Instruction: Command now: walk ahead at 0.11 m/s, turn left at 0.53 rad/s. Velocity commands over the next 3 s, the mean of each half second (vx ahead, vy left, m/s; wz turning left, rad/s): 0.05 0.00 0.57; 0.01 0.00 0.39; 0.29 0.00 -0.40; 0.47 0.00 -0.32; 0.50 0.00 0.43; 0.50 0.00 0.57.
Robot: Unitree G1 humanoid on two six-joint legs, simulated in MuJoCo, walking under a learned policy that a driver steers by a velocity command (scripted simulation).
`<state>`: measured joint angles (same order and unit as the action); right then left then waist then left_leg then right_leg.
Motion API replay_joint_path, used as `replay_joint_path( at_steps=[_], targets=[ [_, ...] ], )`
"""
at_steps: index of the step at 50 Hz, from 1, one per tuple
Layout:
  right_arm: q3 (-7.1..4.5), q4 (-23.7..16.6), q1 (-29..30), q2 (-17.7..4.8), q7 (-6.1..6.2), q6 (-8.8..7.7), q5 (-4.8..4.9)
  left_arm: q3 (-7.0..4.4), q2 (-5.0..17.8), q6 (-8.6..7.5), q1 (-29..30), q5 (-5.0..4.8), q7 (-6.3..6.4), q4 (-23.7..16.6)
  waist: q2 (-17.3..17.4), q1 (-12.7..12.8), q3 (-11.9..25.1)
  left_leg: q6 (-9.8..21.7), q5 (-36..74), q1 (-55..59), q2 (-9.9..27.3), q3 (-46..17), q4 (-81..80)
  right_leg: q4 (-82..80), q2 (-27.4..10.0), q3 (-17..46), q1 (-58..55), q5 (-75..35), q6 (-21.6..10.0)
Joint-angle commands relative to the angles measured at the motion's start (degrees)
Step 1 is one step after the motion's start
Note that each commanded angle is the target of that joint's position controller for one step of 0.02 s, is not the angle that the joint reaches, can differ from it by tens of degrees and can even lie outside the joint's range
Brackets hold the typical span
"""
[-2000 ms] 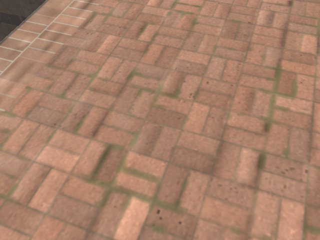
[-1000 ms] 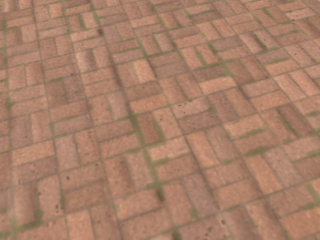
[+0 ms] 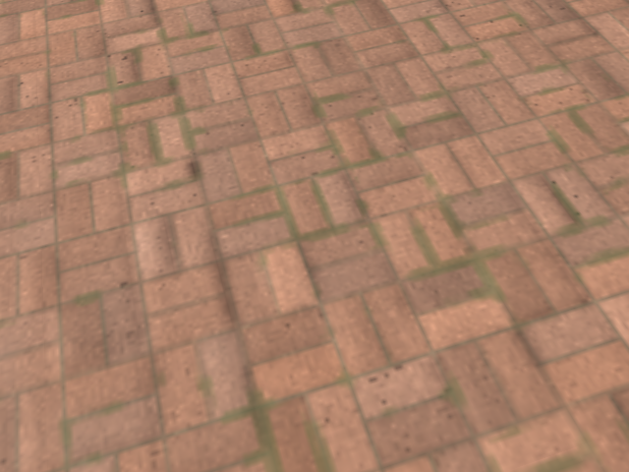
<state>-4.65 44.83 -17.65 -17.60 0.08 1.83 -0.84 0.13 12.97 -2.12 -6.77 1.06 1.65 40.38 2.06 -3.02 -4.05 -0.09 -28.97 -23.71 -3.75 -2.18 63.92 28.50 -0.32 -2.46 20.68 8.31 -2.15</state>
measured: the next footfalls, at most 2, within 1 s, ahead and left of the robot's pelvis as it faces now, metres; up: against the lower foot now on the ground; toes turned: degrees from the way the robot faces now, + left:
left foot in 0.30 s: +0.04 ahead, +0.12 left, +0.00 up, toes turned +12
right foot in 0.78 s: +0.10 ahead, -0.06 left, +0.00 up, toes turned +32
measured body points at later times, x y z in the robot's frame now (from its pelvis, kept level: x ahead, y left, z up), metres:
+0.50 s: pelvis +0.00 +0.03 +0.01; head +0.02 +0.07 +0.46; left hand +0.03 +0.33 -0.12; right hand +0.21 -0.20 -0.08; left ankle +0.00 +0.11 -0.73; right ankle +0.05 -0.10 -0.66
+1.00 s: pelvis +0.01 +0.00 +0.01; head +0.04 -0.01 +0.46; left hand -0.01 +0.29 -0.09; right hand +0.25 -0.17 -0.12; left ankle -0.07 +0.10 -0.71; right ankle +0.06 -0.08 -0.73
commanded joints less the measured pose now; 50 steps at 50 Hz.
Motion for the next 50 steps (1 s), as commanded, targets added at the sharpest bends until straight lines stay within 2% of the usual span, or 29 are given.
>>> replay_joint_path(
  at_steps=[1,3,8,11,13,14,15,16,17,18,19,20,21,22,24,28,31,35,37,38,39,40,41,42,43,45,47,49,50],
  targets=[
    [-0.96,-2.68,-5.37,-3.08,-0.90,1.47,-0.09,-2.30,7.18,-0.24,-3.39,0.26,0.53,-2.19,-10.02,0.60,8.72,-2.00,3.78,-3.16,2.28,0.38,4.26,-9.85,-14.62,9.31,-9.83,-30.43,-9.47],
    [-0.84,-3.53,-3.68,-2.81,-1.16,1.99,0.01,-2.64,7.51,-0.25,-3.48,0.49,0.48,-2.03,-9.64,0.51,9.24,-2.19,4.99,-3.26,2.61,0.75,1.81,-10.39,-15.18,7.23,-9.55,-27.17,-10.08],
    [0.30,-6.86,3.27,-1.94,-2.44,3.01,-0.05,-3.68,9.25,0.84,-3.77,0.88,0.00,-1.62,-11.61,2.22,7.83,-0.94,7.12,1.68,4.64,3.48,-12.81,-12.05,-15.62,3.23,-6.14,-8.39,-9.29],
    [0.36,-8.41,5.21,-2.88,-2.66,2.72,0.18,-4.63,11.39,1.67,-5.34,1.01,-0.48,-1.12,-12.05,3.23,7.89,0.45,5.32,5.42,3.87,5.79,-19.90,-9.95,-17.16,2.78,-6.44,-4.81,-8.49],
    [0.44,-8.48,3.75,-2.63,-2.67,1.98,0.14,-5.17,12.55,2.34,-4.98,0.38,-0.58,-0.97,-10.29,1.75,7.90,1.98,9.39,10.94,2.75,7.24,-29.65,-5.51,-16.71,0.81,-5.08,-2.59,-5.97],
    [0.26,-7.72,1.95,-3.37,-2.41,1.33,-0.09,-5.26,12.02,2.76,-6.49,0.39,-0.61,-0.38,-7.05,1.26,7.77,2.88,12.43,15.23,2.14,5.60,-35.94,-1.11,-15.23,-1.21,-2.35,0.90,-2.96],
    [-0.46,-7.75,0.89,-7.01,-1.70,0.52,-0.70,-4.88,9.44,3.32,-9.11,0.74,-0.98,-0.20,5.34,1.53,5.87,4.76,12.45,17.46,10.91,-8.53,-46.91,11.22,-10.34,-6.64,3.91,10.43,1.59],
    [-2.54,-9.82,1.50,-16.16,-1.40,0.38,-0.63,-3.82,6.27,4.04,-6.39,0.38,-0.45,-4.63,18.29,1.46,2.11,12.38,26.82,15.74,25.90,-30.73,-50.30,20.68,0.62,-6.58,17.90,28.09,5.34],
    [-2.93,-8.68,-2.18,-14.71,-0.69,0.67,-0.87,-4.22,8.86,4.78,-2.09,1.03,0.03,-4.72,10.03,-1.94,2.84,16.45,29.89,13.58,25.32,-27.65,-49.05,30.12,-0.99,1.92,16.53,27.02,4.88],
    [-1.90,-8.67,0.75,-11.72,-0.25,0.83,-0.55,-4.31,8.38,5.00,-3.11,0.09,-0.33,-4.17,7.77,0.85,2.29,15.76,28.63,11.76,21.45,-22.31,-48.21,32.13,-1.46,4.06,15.58,21.92,4.50],
    [-1.27,-9.19,5.23,-9.50,-0.10,1.04,-0.23,-4.50,8.62,4.62,-4.72,-0.46,-0.61,-2.99,5.92,3.35,1.54,13.23,26.38,10.63,17.01,-17.71,-48.12,31.00,-1.98,4.86,14.12,16.55,4.16],
    [-1.01,-9.95,8.10,-8.58,0.00,0.94,0.11,-4.86,9.39,4.29,-6.00,0.10,-0.70,-2.19,6.93,4.36,2.68,11.83,28.65,11.61,14.20,-15.27,-47.25,31.25,-1.38,4.16,13.28,13.56,3.98],
    [-0.69,-10.37,8.75,-7.29,-0.02,0.79,0.32,-5.06,9.87,4.20,-7.56,0.75,-0.90,-1.15,6.64,4.47,4.69,11.84,33.50,12.82,12.81,-13.73,-46.17,32.66,-0.76,3.58,11.89,12.44,4.22],
    [-0.56,-10.25,7.71,-6.87,-0.19,0.65,0.53,-5.10,9.74,4.27,-7.67,0.81,-1.08,-1.00,5.10,4.17,6.21,12.06,36.35,14.00,12.72,-13.79,-45.42,33.34,-0.30,3.58,11.39,12.38,4.45],
    [-0.92,-9.54,5.23,-7.55,-0.36,0.36,0.68,-4.79,8.62,4.52,-6.38,0.37,-1.19,-1.58,3.54,3.19,6.87,12.68,37.04,16.71,13.05,-15.35,-44.82,31.37,-0.15,4.14,12.50,12.49,4.86],
    [-1.48,-8.89,2.00,-8.42,-0.17,0.49,0.19,-4.33,8.06,4.81,-3.27,0.13,-0.79,-2.92,5.14,1.03,6.18,13.85,31.88,18.94,13.47,-20.22,-44.36,23.91,0.41,5.13,12.99,13.97,4.84],
    [-1.89,-8.88,1.73,-9.31,-0.34,0.68,-0.21,-4.00,7.89,4.48,-2.05,-0.15,-0.56,-3.67,5.01,0.58,6.29,14.07,31.63,17.18,13.01,-23.04,-43.30,18.87,1.63,5.40,9.30,15.34,4.13],
    [-2.26,-8.96,3.56,-9.82,-0.86,0.90,-0.36,-3.71,8.21,3.81,-3.30,-0.94,-0.14,-4.02,5.57,1.53,7.22,12.63,35.56,14.46,11.62,-27.10,-41.94,11.48,3.93,5.64,1.63,16.25,2.70],
    [-2.29,-9.03,5.86,-9.55,-1.01,0.98,0.04,-3.54,7.97,3.31,-6.12,-1.13,0.33,-3.50,5.40,3.57,7.35,10.32,34.77,11.90,9.83,-28.18,-40.86,2.70,4.72,5.61,-5.06,13.07,1.79],
    [-2.05,-9.16,7.54,-8.83,-0.82,0.96,0.56,-3.53,7.88,2.90,-8.87,-0.87,0.78,-2.68,4.65,5.49,7.45,7.89,30.94,9.14,8.02,-26.88,-39.20,-5.87,3.87,5.38,-10.72,7.44,1.26],
    [-1.32,-9.39,6.60,-6.35,-0.52,0.67,0.97,-4.11,10.75,2.48,-9.28,-0.18,1.35,-2.60,-0.20,4.83,7.88,4.52,21.25,4.28,4.54,-23.34,-34.88,-12.17,-3.10,11.50,-15.97,7.33,-0.30],
    [-0.28,-9.78,2.93,-2.19,-0.36,0.35,1.11,-4.73,15.58,2.56,-5.72,0.47,1.52,-4.33,-13.09,2.02,7.90,1.19,3.65,-3.74,-4.23,-11.86,-23.72,-16.78,-17.64,27.26,-19.53,5.53,-5.14],
    [-1.46,-9.19,3.84,-7.07,0.22,0.55,-0.76,-5.18,16.28,2.89,-5.37,0.79,0.81,-4.09,-12.93,3.51,5.85,0.46,-4.75,-4.35,-6.38,-6.40,-13.44,-14.94,-21.76,31.38,-11.28,-3.52,-11.55],
    [-1.74,-8.19,3.51,-7.61,0.33,0.69,-1.03,-4.06,12.14,2.68,-4.80,0.32,0.22,-3.91,-8.57,2.39,4.98,0.23,-2.78,-1.64,-4.46,-8.69,-8.25,-14.08,-19.85,28.80,-8.44,-7.50,-12.80],
    [-1.36,-6.66,2.62,-6.25,0.10,0.89,-0.63,-2.90,8.43,2.37,-1.45,-0.18,-0.24,-3.88,-6.71,0.78,3.62,-0.15,1.14,0.81,-3.60,-9.41,-7.18,-13.54,-15.54,22.98,-6.24,-8.37,-11.00],
    [-0.24,-4.90,1.04,-3.53,-0.43,1.38,-0.31,-1.79,5.97,1.79,1.43,0.09,-0.31,-3.40,-10.80,-0.25,4.11,-1.34,4.89,4.02,-2.72,-7.91,-11.77,-12.52,-9.30,16.11,-7.45,-12.26,-7.56],
    [0.85,-4.41,2.86,-2.31,-0.39,1.58,-0.37,-2.00,7.08,1.86,-0.75,-0.07,-0.68,-1.70,-12.50,1.13,4.32,-2.54,4.25,6.06,-0.43,-1.53,-21.87,-10.42,-6.82,15.02,-11.10,-17.26,-6.90],
    [0.96,-4.96,6.38,-3.02,0.50,1.45,0.33,-3.75,11.52,2.52,-5.63,-0.27,-1.18,-0.05,-12.98,4.02,4.65,-2.38,2.82,5.54,-1.18,0.54,-27.84,-7.47,-7.40,18.59,-15.60,-21.51,-7.89],
    [0.90,-4.83,6.50,-3.53,0.91,1.35,0.73,-4.42,12.88,2.85,-6.99,-0.40,-1.38,0.49,-13.13,4.39,4.90,-2.05,3.43,5.18,-1.45,0.71,-29.96,-6.64,-8.03,20.58,-17.17,-23.04,-8.22]
  ],
)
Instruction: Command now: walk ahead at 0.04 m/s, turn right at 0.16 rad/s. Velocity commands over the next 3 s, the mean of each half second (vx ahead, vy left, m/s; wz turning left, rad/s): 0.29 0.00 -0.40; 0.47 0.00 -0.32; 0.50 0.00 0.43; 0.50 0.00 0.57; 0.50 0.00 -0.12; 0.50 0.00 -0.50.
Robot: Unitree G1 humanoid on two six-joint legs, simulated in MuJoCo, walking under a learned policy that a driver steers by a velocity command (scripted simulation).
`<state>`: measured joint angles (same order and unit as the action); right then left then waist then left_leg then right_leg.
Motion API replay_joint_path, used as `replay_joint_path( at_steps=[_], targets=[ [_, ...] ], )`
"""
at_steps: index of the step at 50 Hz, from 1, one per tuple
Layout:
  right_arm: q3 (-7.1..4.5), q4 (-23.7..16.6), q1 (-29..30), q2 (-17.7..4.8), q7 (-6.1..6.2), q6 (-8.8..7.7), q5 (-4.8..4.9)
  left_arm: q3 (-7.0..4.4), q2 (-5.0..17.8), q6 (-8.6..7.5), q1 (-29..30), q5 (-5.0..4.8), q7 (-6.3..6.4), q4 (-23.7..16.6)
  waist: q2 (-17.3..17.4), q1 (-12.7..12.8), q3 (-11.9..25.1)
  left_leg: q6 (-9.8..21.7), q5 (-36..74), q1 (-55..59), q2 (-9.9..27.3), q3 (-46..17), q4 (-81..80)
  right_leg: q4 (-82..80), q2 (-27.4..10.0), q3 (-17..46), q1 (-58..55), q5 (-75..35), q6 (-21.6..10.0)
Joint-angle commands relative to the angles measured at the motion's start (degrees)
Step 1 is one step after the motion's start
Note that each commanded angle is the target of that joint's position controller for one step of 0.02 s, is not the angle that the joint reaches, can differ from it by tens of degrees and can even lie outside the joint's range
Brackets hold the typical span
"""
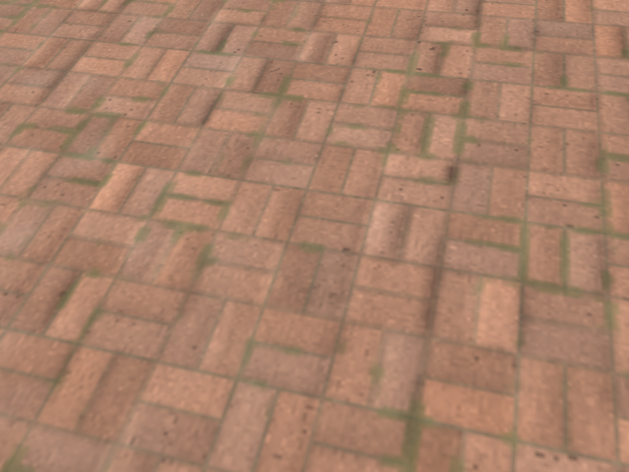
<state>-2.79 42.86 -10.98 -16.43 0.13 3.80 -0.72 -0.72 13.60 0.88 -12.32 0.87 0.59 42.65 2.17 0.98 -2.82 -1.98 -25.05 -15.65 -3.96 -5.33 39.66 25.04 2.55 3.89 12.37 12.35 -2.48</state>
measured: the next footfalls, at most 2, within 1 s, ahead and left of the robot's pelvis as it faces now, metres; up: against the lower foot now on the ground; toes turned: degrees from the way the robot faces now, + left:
left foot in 0.08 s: +0.01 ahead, +0.11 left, +0.00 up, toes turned -7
right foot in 0.48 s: +0.20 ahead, -0.18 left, +0.00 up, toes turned -19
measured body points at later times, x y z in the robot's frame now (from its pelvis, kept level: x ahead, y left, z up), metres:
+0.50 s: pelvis +0.11 -0.06 -0.03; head +0.13 -0.09 +0.42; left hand +0.37 +0.13 -0.10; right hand +0.02 -0.34 -0.16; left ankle -0.03 +0.11 -0.74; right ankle +0.16 -0.17 -0.75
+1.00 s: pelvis +0.37 -0.17 -0.02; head +0.40 -0.19 +0.43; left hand +0.47 +0.09 -0.15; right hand +0.46 -0.47 -0.12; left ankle +0.54 -0.16 -0.74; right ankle +0.17 -0.17 -0.74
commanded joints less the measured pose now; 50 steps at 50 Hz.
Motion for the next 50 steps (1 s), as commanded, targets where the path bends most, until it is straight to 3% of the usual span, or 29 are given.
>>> replay_joint_path(
  at_steps=[1,3,4,5,6,7,8,9,11,16,21,22,23,24,25,26,27,28,29,31,34,37,39,43,45,47,48,50],
  targets=[
    [-0.86,-2.59,-0.92,-4.82,1.14,-0.92,0.73,-3.99,12.71,0.14,-2.48,-0.35,-0.44,-1.33,-12.80,0.27,5.03,0.38,0.31,-1.97,-1.37,4.32,-8.73,-3.57,-10.99,15.99,-9.72,-21.01,-7.96],
    [-0.56,-1.97,-2.78,-4.08,1.55,-2.11,-0.15,-4.59,12.52,1.12,-1.46,-0.62,-0.53,-0.97,-11.46,-1.62,4.77,2.18,4.23,5.08,-1.69,5.61,-17.58,-4.59,-8.72,18.12,-3.83,1.13,-7.06],
    [-0.56,-1.59,-4.12,-4.32,1.76,-2.85,-0.69,-4.47,11.04,1.35,0.20,-0.61,-0.49,-1.39,-9.64,-3.06,4.09,3.91,5.00,12.30,0.19,3.33,-20.50,-4.12,-6.72,18.18,4.26,12.30,-5.46],
    [-1.02,-1.08,-7.67,-7.08,2.19,-3.52,-1.27,-4.00,8.63,1.07,2.53,-0.62,-0.64,-2.91,-3.59,-5.20,3.88,6.62,-2.31,21.29,8.09,-4.36,-23.32,0.95,-3.52,15.06,15.95,21.13,-2.99],
    [-2.55,-0.30,-10.58,-13.13,2.30,-3.66,-1.51,-3.55,6.59,0.63,7.06,-1.47,-0.95,-5.76,9.79,-7.61,1.05,12.18,-16.99,22.37,18.38,-19.90,-30.37,12.90,4.15,2.83,27.88,20.75,-0.85],
    [-3.02,0.56,-9.98,-13.21,2.21,-4.16,-2.19,-3.90,8.69,0.24,9.10,0.38,-0.99,-6.17,8.75,-7.54,-4.38,15.83,-17.38,17.61,25.94,-25.87,-34.17,23.72,0.91,0.85,31.14,17.11,-0.93],
    [-2.03,0.14,-7.68,-9.59,2.18,-4.75,-1.79,-4.45,9.71,-0.22,7.59,0.79,-1.42,-5.36,4.03,-5.03,-5.65,16.27,-14.67,14.85,24.96,-23.44,-34.03,28.17,-1.42,2.26,30.31,13.71,-1.05],
    [-1.36,-0.43,-4.95,-7.19,2.06,-5.28,-1.33,-4.54,9.30,-0.45,4.29,0.59,-2.02,-3.73,3.22,-2.83,-5.36,14.69,-10.13,14.92,22.22,-18.53,-34.26,30.04,-2.21,2.30,29.24,10.69,-0.46],
    [-0.99,-0.38,-4.09,-6.08,1.91,-6.53,-1.12,-4.57,8.74,-0.45,2.77,0.97,-3.30,-2.64,4.76,-2.38,-4.04,12.92,0.88,16.27,18.51,-9.53,-34.02,32.68,-2.88,0.28,28.94,6.50,0.62],
    [-1.62,1.90,-8.08,-7.48,0.76,-7.78,-1.14,-3.52,6.63,-0.03,9.36,0.95,-5.55,-5.69,4.59,-4.72,-3.85,11.71,12.56,15.85,17.74,0.77,-32.58,24.34,-4.86,-3.18,26.96,1.21,2.26],
    [-2.38,3.55,-10.12,-10.33,0.40,-7.76,-0.91,-3.16,7.24,-0.01,12.33,1.12,-5.94,-8.26,5.70,-5.02,-3.80,9.84,22.24,12.26,19.21,6.64,-27.73,13.60,-3.13,-9.98,16.03,4.12,-1.14],
    [-2.47,3.86,-10.13,-10.99,0.37,-7.67,-0.73,-3.38,7.62,-0.13,10.48,1.24,-5.56,-8.04,5.37,-3.74,-2.72,9.36,30.87,11.81,19.33,8.06,-23.68,12.09,-1.33,-11.24,11.93,5.33,-2.42],
    [-2.44,4.07,-9.77,-11.40,0.34,-7.49,-0.38,-3.83,8.01,-0.52,5.49,1.50,-4.99,-6.70,3.80,-0.92,0.12,8.59,41.60,10.76,18.49,10.89,-15.09,9.51,1.12,-12.05,4.79,4.85,-3.76],
    [-1.98,4.02,-10.05,-10.62,0.35,-7.30,-0.30,-4.82,9.54,-1.09,-3.97,1.98,-4.17,-3.40,-0.03,3.05,6.06,7.00,47.19,7.50,15.85,14.91,-1.25,6.53,3.65,-11.80,-6.87,4.51,-5.33],
    [-0.90,1.85,-10.50,-7.86,0.13,-7.26,-0.14,-6.60,15.17,-1.45,-13.75,2.32,-3.11,-1.76,-8.88,7.23,13.42,4.07,33.34,-7.36,12.54,16.95,18.55,0.97,-7.49,5.96,-22.84,18.30,-9.52],
    [0.37,-2.43,-8.36,-2.61,-0.80,-7.79,-1.22,-7.24,20.80,-1.72,-14.75,0.99,-2.71,-2.71,-19.44,5.39,17.30,1.88,-6.66,-23.74,3.05,10.91,32.36,-10.69,-22.52,38.79,-28.98,26.52,-15.11],
    [-0.65,-2.74,-1.79,-7.32,-0.97,-7.89,-1.87,-6.88,18.44,-1.48,-13.47,-0.27,-2.58,-1.90,-10.13,7.21,12.14,2.88,-2.85,-28.58,5.34,2.22,36.26,-12.78,-21.47,38.66,-25.36,22.84,-15.39],
    [-0.65,-3.01,-1.46,-7.41,-1.42,-8.37,-0.92,-6.28,16.45,-1.38,-10.23,-0.10,-2.17,-1.71,-7.22,4.26,5.78,3.65,3.41,-28.88,8.04,2.56,34.40,-11.35,-20.12,30.22,-19.07,15.36,-14.57],
    [-0.39,-2.04,-2.60,-6.88,-1.47,-8.72,-0.88,-5.56,13.78,-1.54,-7.39,-0.11,-2.06,-2.05,-4.06,1.93,2.81,3.90,7.19,-25.30,9.97,2.73,29.30,-11.39,-16.91,23.83,-12.68,6.90,-12.73],
    [-0.18,-0.40,-6.12,-6.35,-1.43,-7.57,-2.15,-4.62,11.44,-2.23,-3.23,-0.35,-1.85,-2.92,-5.10,-1.70,2.19,2.75,8.86,-18.34,10.97,3.18,24.54,-12.52,-12.01,16.14,-5.45,-4.18,-11.12],
    [-0.11,-0.83,-5.20,-5.25,-1.65,-5.76,-2.45,-4.60,11.42,-3.70,-4.95,-0.83,-1.85,-1.86,-4.85,-2.43,2.26,0.62,11.29,-18.34,9.88,4.78,21.04,-13.75,-9.81,13.03,-2.93,-11.02,-12.50],
    [0.07,-3.42,2.57,-4.57,-1.70,-5.42,-2.22,-4.71,11.42,-3.89,-8.77,-0.84,-1.52,-0.44,-4.85,-0.22,-0.71,-1.02,16.92,-23.91,9.69,5.05,13.69,-15.53,-9.29,13.92,-3.84,-9.19,-12.56],
    [0.49,-3.83,5.42,-3.52,-2.10,-5.71,-2.09,-4.32,10.24,-4.24,-10.52,-0.93,-1.36,0.74,-5.37,0.90,-0.91,-0.83,22.20,-24.38,9.36,5.88,7.12,-15.84,-8.76,11.53,-6.38,-12.64,-11.24],
    [1.15,-5.55,12.43,-2.53,-2.75,-6.35,-1.13,-3.76,9.69,-5.24,-14.37,-0.51,-0.92,3.11,-5.30,3.79,-1.36,1.77,27.84,-22.10,7.88,8.29,-1.87,-15.43,-9.65,7.92,-11.23,-23.06,-8.89],
    [1.19,-6.23,14.03,-2.79,-2.94,-6.57,-0.87,-3.58,9.94,-5.42,-15.08,-0.03,-0.55,4.12,-5.39,3.82,-2.07,3.87,26.96,-20.83,7.08,8.51,-5.11,-15.49,-11.34,7.12,-14.22,-25.96,-8.34],
    [0.89,-5.63,11.91,-3.60,-2.99,-6.73,-0.79,-3.49,10.50,-5.40,-13.84,0.46,-0.01,4.79,-5.76,1.97,-1.81,6.35,22.93,-16.56,5.22,8.92,-7.72,-13.35,-12.55,4.95,-16.67,-34.62,-7.18],
    [0.55,-4.52,8.77,-4.25,-2.71,-6.73,-0.70,-3.48,10.99,-5.40,-13.01,0.73,0.27,4.97,-6.14,0.42,-0.20,7.53,20.04,-12.10,3.23,9.59,-8.25,-9.77,-12.53,3.51,-17.75,-44.45,-6.29],
    [-0.54,-0.12,-4.58,-6.10,-1.58,-7.03,-0.66,-3.57,12.04,-4.95,-12.16,1.50,0.43,5.55,-5.43,-5.44,7.02,10.11,16.35,2.01,-1.01,11.06,-11.18,7.78,-10.93,-0.12,-18.48,-57.74,-4.64]
  ],
)
Over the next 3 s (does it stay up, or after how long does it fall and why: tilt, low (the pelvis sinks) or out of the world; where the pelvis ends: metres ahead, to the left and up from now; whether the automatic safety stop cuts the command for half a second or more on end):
stays up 1.44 -0.28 0.00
